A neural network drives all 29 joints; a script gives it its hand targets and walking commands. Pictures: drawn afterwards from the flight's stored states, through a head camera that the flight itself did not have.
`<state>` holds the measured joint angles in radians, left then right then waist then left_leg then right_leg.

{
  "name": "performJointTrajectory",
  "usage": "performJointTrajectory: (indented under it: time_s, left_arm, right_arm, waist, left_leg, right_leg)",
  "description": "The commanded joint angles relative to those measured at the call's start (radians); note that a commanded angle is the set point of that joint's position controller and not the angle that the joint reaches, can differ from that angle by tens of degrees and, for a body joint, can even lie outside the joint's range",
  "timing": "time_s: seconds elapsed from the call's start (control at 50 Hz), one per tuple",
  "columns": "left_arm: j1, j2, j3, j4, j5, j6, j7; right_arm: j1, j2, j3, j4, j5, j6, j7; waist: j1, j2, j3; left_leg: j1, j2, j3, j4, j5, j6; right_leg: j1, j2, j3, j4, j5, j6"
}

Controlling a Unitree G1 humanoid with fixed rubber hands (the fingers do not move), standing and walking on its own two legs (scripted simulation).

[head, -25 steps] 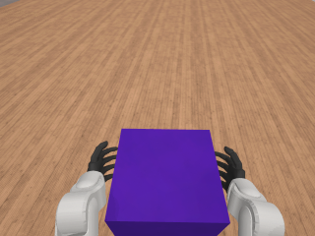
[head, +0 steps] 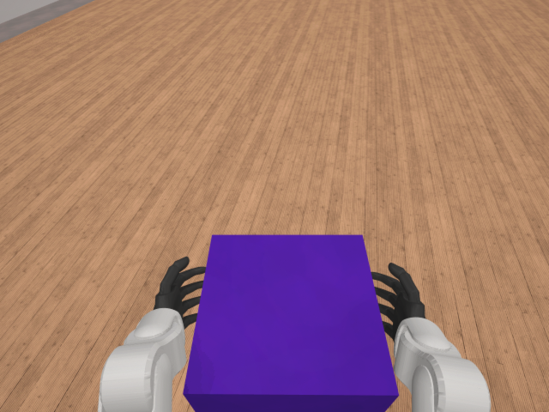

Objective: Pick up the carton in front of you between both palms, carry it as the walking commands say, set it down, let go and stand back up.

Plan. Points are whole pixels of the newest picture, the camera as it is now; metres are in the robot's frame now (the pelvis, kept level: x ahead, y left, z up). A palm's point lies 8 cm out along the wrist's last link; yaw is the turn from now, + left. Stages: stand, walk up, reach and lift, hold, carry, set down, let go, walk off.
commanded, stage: carry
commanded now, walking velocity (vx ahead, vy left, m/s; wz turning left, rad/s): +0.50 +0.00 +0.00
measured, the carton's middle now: (286, 343) +0.22 +0.00 +0.00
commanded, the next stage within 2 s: none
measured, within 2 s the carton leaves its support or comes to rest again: neither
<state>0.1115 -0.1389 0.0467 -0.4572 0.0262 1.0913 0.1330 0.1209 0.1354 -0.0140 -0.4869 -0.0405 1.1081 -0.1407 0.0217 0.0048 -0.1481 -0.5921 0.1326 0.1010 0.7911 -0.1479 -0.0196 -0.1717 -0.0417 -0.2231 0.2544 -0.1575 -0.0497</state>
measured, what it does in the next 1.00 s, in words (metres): walks ahead: left foot, then right foot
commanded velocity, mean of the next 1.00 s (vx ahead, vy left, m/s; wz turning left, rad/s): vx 0.29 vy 0.00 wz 0.00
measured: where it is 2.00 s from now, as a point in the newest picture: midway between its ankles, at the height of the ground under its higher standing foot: (282, 317)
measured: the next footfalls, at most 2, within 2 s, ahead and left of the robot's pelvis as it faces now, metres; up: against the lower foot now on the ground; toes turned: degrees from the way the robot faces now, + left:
left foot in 0.22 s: +0.32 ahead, +0.15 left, +0.00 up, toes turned +11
right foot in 0.70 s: +0.66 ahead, -0.10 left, +0.00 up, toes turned -2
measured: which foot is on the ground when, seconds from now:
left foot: up 0.00-0.20, down 0.22-0.74, up 0.76-1.00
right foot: down 0.00-0.24, up 0.26-0.68, down 0.70-1.00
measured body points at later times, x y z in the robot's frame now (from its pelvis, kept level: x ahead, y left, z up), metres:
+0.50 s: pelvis +0.32 +0.06 +0.00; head +0.31 +0.08 +0.45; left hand +0.57 +0.20 +0.07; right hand +0.54 -0.11 +0.09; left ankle +0.28 +0.14 -0.75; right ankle +0.37 -0.11 -0.69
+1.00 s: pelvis +0.60 +0.00 -0.01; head +0.61 -0.02 +0.44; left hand +0.84 +0.16 +0.06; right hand +0.83 -0.15 +0.05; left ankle +0.64 +0.14 -0.74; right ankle +0.62 -0.08 -0.75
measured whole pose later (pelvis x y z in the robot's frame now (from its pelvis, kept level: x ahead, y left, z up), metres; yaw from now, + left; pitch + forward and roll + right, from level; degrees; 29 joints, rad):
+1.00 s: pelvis +0.60 +0.00 -0.01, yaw -1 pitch +3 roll +1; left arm 0.12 -0.14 0.04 -0.50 0.04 1.06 0.11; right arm 0.12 0.13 0.00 -0.53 -0.05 1.08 -0.14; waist 0.01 0.04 -0.05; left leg -0.39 0.08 0.13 0.57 -0.29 -0.02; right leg -0.27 -0.05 -0.23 0.35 -0.14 -0.06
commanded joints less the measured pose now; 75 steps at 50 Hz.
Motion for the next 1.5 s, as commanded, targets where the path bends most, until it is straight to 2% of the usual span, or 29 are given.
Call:
performJointTrajectory:
  time_s: [0.0,0.14,0.18,0.2,0.22,0.24,0.26,0.28,0.32,0.36,0.44,0.58,0.64,0.68,0.7,0.72,0.74,0.76,0.8,0.84,0.9,0.96,1.02,1.06,1.08,1.1,1.16,1.2,1.48]
  left_arm:
    - [-0.335,-0.667,-0.564,-0.144,-0.199,-0.007,-0.059]
    - [-0.318,-0.533,-0.514,-0.153,-0.163,0.043,0.008]
    - [-0.337,-0.511,-0.513,-0.16,-0.166,0.056,0.021]
    - [-0.342,-0.502,-0.515,-0.163,-0.168,0.061,0.027]
    - [-0.351,-0.501,-0.523,-0.194,-0.179,0.069,0.031]
    - [-0.367,-0.507,-0.538,-0.219,-0.19,0.074,0.029]
    - [-0.386,-0.553,-0.565,-0.212,-0.204,0.071,0.023]
    - [-0.389,-0.602,-0.57,-0.207,-0.205,0.063,0.011]
    - [-0.394,-0.698,-0.579,-0.179,-0.202,0.041,-0.012]
    - [-0.388,-0.74,-0.582,-0.181,-0.189,0.021,-0.024]
    - [-0.354,-0.719,-0.575,-0.197,-0.157,0.008,-0.015]
    - [-0.305,-0.582,-0.547,-0.19,-0.153,0.05,0.011]
    - [-0.31,-0.559,-0.535,-0.185,-0.164,0.06,0.009]
    - [-0.294,-0.564,-0.532,-0.177,-0.169,0.058,0.004]
    - [-0.296,-0.566,-0.525,-0.178,-0.17,0.058,-0.001]
    - [-0.313,-0.562,-0.525,-0.178,-0.175,0.055,-0.007]
    - [-0.258,-0.604,-0.533,-0.158,-0.195,0.048,-0.017]
    - [-0.276,-0.652,-0.546,-0.179,-0.206,0.035,-0.032]
    - [-0.319,-0.754,-0.568,-0.178,-0.207,0.005,-0.062]
    - [-0.329,-0.8,-0.579,-0.173,-0.21,-0.023,-0.085]
    - [-0.284,-0.788,-0.588,-0.154,-0.201,-0.044,-0.104]
    - [-0.254,-0.743,-0.589,-0.159,-0.187,-0.044,-0.101]
    - [-0.281,-0.679,-0.589,-0.158,-0.171,-0.026,-0.092]
    - [-0.299,-0.621,-0.577,-0.133,-0.152,-0.006,-0.081]
    - [-0.327,-0.58,-0.569,-0.145,-0.148,0.007,-0.077]
    - [-0.352,-0.548,-0.558,-0.129,-0.144,0.018,-0.073]
    - [-0.353,-0.469,-0.516,-0.061,-0.116,0.027,-0.06]
    - [-0.359,-0.443,-0.489,-0.016,-0.1,0.017,-0.06]
    - [-0.513,-0.566,-0.47,0.223,-0.068,-0.228,-0.189]
  right_arm:
    - [-0.33,0.732,0.549,-0.106,0.158,-0.025,0.019]
    - [-0.338,0.555,0.506,-0.143,0.186,0.029,-0.013]
    - [-0.324,0.524,0.482,-0.131,0.188,0.039,-0.021]
    - [-0.309,0.515,0.469,-0.117,0.187,0.041,-0.025]
    - [-0.312,0.501,0.456,-0.109,0.189,0.041,-0.029]
    - [-0.294,0.534,0.46,-0.095,0.195,0.038,-0.029]
    - [-0.31,0.569,0.462,-0.12,0.2,0.036,-0.021]
    - [-0.326,0.617,0.48,-0.136,0.207,0.028,-0.009]
    - [-0.384,0.705,0.515,-0.159,0.217,0.007,0.02]
    - [-0.398,0.743,0.546,-0.173,0.235,-0.008,0.043]
    - [-0.364,0.702,0.561,-0.183,0.248,-0.015,0.057]
    - [-0.287,0.567,0.498,-0.149,0.195,0.021,0.013]
    - [-0.291,0.561,0.491,-0.143,0.179,0.031,0.0]
    - [-0.292,0.568,0.495,-0.146,0.178,0.034,-0.003]
    - [-0.303,0.567,0.497,-0.146,0.178,0.033,-0.005]
    - [-0.298,0.594,0.526,-0.173,0.187,0.035,-0.002]
    - [-0.282,0.604,0.539,-0.184,0.191,0.032,0.007]
    - [-0.301,0.672,0.561,-0.174,0.199,0.022,0.017]
    - [-0.347,0.78,0.59,-0.165,0.2,-0.004,0.039]
    - [-0.334,0.838,0.606,-0.143,0.189,-0.03,0.054]
    - [-0.282,0.842,0.609,-0.125,0.166,-0.055,0.057]
    - [-0.265,0.799,0.604,-0.143,0.155,-0.055,0.054]
    - [-0.289,0.717,0.591,-0.152,0.157,-0.036,0.057]
    - [-0.327,0.63,0.57,-0.137,0.161,-0.014,0.06]
    - [-0.35,0.608,0.561,-0.112,0.165,-0.009,0.062]
    - [-0.35,0.574,0.539,-0.076,0.163,-0.003,0.064]
    - [-0.334,0.479,0.478,0.007,0.141,0.0,0.067]
    - [-0.343,0.45,0.446,0.049,0.125,-0.009,0.07]
    - [-0.505,0.583,0.439,0.244,0.071,-0.247,0.185]
  waist:
    - [-0.014,-0.126,-0.052]
    - [-0.005,-0.142,0.034]
    - [-0.023,-0.107,-0.008]
    - [-0.039,-0.051,-0.067]
    - [-0.055,0.185,-0.147]
    - [-0.055,0.397,-0.204]
    - [-0.047,0.29,-0.19]
    - [-0.05,0.2,-0.209]
    - [-0.038,0.068,-0.189]
    - [-0.036,0.104,-0.176]
    - [-0.04,0.134,-0.103]
    - [-0.04,0.153,0.039]
    - [-0.034,0.165,0.048]
    - [-0.01,0.108,-0.049]
    - [-0.001,0.026,-0.113]
    - [0.006,-0.234,-0.289]
    - [-0.002,-0.282,-0.313]
    - [-0.008,-0.232,-0.286]
    - [-0.011,-0.109,-0.249]
    - [-0.022,-0.123,-0.228]
    - [-0.019,-0.151,-0.228]
    - [-0.017,-0.153,-0.211]
    - [-0.021,-0.101,-0.134]
    - [-0.011,-0.014,-0.064]
    - [-0.012,0.053,-0.026]
    - [-0.014,0.076,-0.012]
    - [-0.016,0.069,-0.09]
    - [-0.017,0.06,-0.137]
    - [-0.019,0.0,-0.212]
  left_leg:
    - [-0.017,-0.004,0.031,-0.146,0.092,-0.008]
    - [0.061,-0.026,0.091,-0.312,0.099,0.013]
    - [0.265,-0.081,0.163,-0.354,0.014,0.025]
    - [0.479,-0.068,0.13,-0.351,-0.034,0.035]
    - [0.706,0.166,-0.263,-0.453,-0.194,0.132]
    - [0.844,0.301,-0.586,-0.587,-0.112,0.228]
    - [0.837,0.308,-0.533,-0.563,0.064,0.23]
    - [0.794,0.28,-0.439,-0.528,0.153,0.219]
    - [0.652,0.24,-0.279,-0.56,0.124,0.148]
    - [0.586,0.203,-0.181,-0.615,0.018,0.119]
    - [0.607,0.172,-0.085,-0.687,0.0,0.136]
    - [0.637,0.125,0.048,-0.674,0.185,0.123]
    - [0.654,0.112,0.111,-0.54,0.499,0.078]
    - [0.561,0.038,0.179,-0.261,0.595,0.014]
    - [0.41,0.001,0.16,-0.075,0.323,-0.021]
    - [0.126,-0.088,0.108,0.257,-0.083,-0.055]
    - [0.077,-0.143,0.012,0.42,-0.39,-0.052]
    - [0.069,-0.094,-0.059,0.456,-0.395,-0.025]
    - [0.112,-0.02,-0.094,0.299,-0.313,0.007]
    - [0.225,-0.032,-0.049,0.063,-0.255,0.005]
    - [0.278,-0.062,0.002,-0.144,-0.249,-0.006]
    - [0.326,-0.051,0.04,-0.255,-0.091,-0.005]
    - [0.436,-0.014,0.05,-0.411,0.092,-0.009]
    - [0.429,0.084,-0.037,-0.41,0.196,-0.002]
    - [0.362,0.087,-0.043,-0.398,0.208,0.011]
    - [0.339,0.079,-0.042,-0.397,0.25,0.014]
    - [0.397,0.071,-0.033,-0.344,0.466,0.027]
    - [0.433,0.068,-0.025,-0.315,0.535,0.031]
    - [0.463,0.048,-0.002,-0.258,0.496,0.044]
  right_leg:
    - [0.098,-0.238,0.165,-0.196,-0.127,-0.064]
    - [0.173,-0.227,0.102,-0.093,0.039,-0.043]
    - [0.119,-0.182,0.04,0.104,0.159,-0.008]
    - [0.005,-0.142,-0.006,0.302,0.229,0.023]
    - [-0.26,-0.05,-0.006,0.615,0.094,0.085]
    - [-0.49,0.049,0.046,0.858,-0.284,0.102]
    - [-0.559,0.0,0.163,0.988,-0.332,0.078]
    - [-0.562,-0.048,0.199,1.028,-0.301,0.053]
    - [-0.499,-0.109,0.222,0.916,-0.169,0.042]
    - [-0.449,-0.098,0.184,0.832,-0.083,0.044]
    - [-0.509,-0.093,0.127,0.625,0.021,0.07]
    - [-0.454,-0.051,0.026,0.293,0.135,0.059]
    - [-0.316,-0.011,-0.021,0.221,0.185,0.046]
    - [0.005,0.052,-0.069,0.127,0.264,0.046]
    - [0.202,-0.079,0.067,0.152,0.455,0.045]
    - [0.552,-0.364,0.431,0.189,0.631,-0.126]
    - [0.47,-0.404,0.554,0.081,0.716,-0.186]
    - [0.399,-0.382,0.45,0.07,0.735,-0.168]
    - [0.254,-0.326,0.281,0.062,0.718,-0.098]
    - [0.141,-0.256,0.17,0.015,0.565,-0.042]
    - [0.129,-0.241,0.126,-0.001,0.423,-0.066]
    - [0.077,-0.232,0.103,0.025,0.287,-0.064]
    - [-0.056,-0.185,0.087,0.066,0.015,-0.005]
    - [-0.126,-0.138,0.086,0.11,-0.087,0.04]
    - [-0.091,-0.126,0.099,0.097,-0.027,0.057]
    - [-0.061,-0.134,0.102,0.126,0.028,0.06]
    - [-0.001,-0.135,0.102,0.204,0.223,0.068]
    - [0.015,-0.131,0.098,0.226,0.265,0.071]
    - [0.047,-0.126,0.094,0.26,0.316,0.07]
